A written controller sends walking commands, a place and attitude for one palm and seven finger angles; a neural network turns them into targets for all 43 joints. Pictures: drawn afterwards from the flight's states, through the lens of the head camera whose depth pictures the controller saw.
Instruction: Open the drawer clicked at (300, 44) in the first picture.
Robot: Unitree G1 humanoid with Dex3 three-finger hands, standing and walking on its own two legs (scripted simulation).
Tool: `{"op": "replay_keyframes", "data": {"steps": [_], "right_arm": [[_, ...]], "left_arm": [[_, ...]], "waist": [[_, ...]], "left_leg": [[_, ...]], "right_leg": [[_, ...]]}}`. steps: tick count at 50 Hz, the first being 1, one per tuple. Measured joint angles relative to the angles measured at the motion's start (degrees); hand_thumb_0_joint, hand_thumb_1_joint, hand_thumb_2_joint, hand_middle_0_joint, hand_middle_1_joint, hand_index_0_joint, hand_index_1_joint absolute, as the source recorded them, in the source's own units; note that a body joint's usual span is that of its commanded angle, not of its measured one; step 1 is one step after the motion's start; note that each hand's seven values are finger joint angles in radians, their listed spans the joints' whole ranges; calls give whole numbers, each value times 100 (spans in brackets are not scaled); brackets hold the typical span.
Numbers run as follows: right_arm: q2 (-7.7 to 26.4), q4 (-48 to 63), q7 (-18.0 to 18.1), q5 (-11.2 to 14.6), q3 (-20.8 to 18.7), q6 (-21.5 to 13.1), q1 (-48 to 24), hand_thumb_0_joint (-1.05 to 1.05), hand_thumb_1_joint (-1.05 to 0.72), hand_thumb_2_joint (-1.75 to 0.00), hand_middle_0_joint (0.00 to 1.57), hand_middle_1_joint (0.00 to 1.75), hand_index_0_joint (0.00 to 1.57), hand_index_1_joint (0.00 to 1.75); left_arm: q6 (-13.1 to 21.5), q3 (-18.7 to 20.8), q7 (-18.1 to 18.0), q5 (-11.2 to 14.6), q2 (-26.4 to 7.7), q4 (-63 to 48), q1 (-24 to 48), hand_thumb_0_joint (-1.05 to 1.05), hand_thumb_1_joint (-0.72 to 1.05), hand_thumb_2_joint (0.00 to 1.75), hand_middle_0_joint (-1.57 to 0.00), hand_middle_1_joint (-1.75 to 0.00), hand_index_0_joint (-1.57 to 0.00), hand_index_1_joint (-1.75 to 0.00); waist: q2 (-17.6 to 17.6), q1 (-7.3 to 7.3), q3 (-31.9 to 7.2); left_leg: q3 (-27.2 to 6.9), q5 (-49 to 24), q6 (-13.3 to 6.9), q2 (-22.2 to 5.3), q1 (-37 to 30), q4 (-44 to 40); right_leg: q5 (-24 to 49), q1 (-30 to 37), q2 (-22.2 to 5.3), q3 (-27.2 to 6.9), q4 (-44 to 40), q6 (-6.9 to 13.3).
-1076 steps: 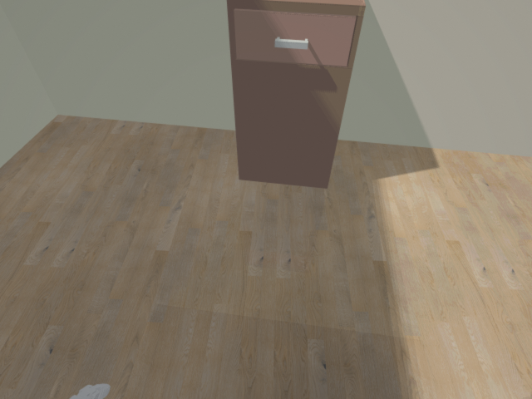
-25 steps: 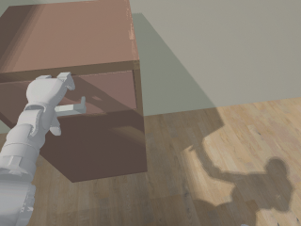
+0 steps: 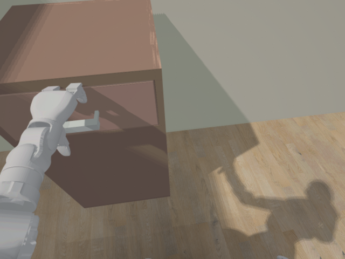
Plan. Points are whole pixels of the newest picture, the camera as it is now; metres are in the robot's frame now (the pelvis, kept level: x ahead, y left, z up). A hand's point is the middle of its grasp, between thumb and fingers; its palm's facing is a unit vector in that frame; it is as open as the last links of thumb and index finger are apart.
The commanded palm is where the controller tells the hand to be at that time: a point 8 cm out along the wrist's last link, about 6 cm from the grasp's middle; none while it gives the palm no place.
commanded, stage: move the hooked fingers above the handle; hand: left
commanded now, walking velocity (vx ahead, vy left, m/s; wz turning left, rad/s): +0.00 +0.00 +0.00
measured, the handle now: (76, 121) +0.46 +0.29 +0.02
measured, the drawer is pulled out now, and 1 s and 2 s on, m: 0.00 0.00 0.00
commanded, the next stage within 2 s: lower the fingers behind the handle in 0.86 s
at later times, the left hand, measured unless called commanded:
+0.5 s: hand (66, 119) +0.42 +0.28 +0.08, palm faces +0.00 +0.01 -1.00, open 13.7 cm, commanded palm +0.42 +0.34 +0.13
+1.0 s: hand (66, 119) +0.42 +0.28 +0.08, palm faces +0.01 +0.01 -1.00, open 13.6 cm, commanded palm +0.41 +0.34 +0.12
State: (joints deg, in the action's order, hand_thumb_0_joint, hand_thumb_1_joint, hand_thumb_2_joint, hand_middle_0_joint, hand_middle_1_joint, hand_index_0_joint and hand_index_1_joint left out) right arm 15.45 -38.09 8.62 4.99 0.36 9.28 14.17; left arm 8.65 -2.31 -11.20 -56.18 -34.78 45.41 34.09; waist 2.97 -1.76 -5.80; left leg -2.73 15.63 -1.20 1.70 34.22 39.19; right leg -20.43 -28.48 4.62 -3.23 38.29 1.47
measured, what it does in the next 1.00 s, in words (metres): stands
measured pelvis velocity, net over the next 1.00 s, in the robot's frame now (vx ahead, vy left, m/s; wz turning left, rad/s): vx -0.01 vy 0.00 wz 0.00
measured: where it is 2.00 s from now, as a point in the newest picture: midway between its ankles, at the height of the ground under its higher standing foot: outside the picture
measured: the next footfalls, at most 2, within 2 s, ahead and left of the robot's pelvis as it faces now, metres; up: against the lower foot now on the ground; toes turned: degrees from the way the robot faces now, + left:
none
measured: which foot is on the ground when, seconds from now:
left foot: down 0.00-1.00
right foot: down 0.00-1.00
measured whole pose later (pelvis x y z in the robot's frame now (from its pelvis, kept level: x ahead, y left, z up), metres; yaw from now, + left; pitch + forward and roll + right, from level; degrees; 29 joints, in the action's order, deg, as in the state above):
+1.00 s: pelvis -0.01 +0.00 +0.00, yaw +0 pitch +11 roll -1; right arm 15.5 -37.5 8.1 4.4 0.1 8.8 15.6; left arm 8.3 -1.1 -11.4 -57.6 -34.5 48.5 35.9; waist 3.1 -2.5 -6.4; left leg -2.8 15.6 -1.0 1.5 35.5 40.2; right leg -20.5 -29.8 4.9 -3.0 39.4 1.7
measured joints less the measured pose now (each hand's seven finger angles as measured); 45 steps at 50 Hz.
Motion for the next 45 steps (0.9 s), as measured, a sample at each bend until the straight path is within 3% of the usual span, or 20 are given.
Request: {"op": "replay_keyframes", "data": {"steps": [15,45], "right_arm": [[-4,71,30,12,68,22,24,1,-90,-90,20,30,20,30],[15,50,-48,-48,-24,-41,180,1,-90,-90,20,30,20,30]], "left_arm": [[-72,-148,40,3,13,165,206,0,-49,30,-45,-122,-33,-123],[-58,114,-29,-141,26,338,197,0,-49,30,-46,-122,-34,-125]], "waist": [[-3,-14,-23],[20,-88,-54]], "left_leg": [[-37,-14,-1,24,99,70],[-12,-9,14,-25,136,101]], "right_leg": [[-12,-89,-18,49,81,-3],[2,-142,27,29,116,20]]}}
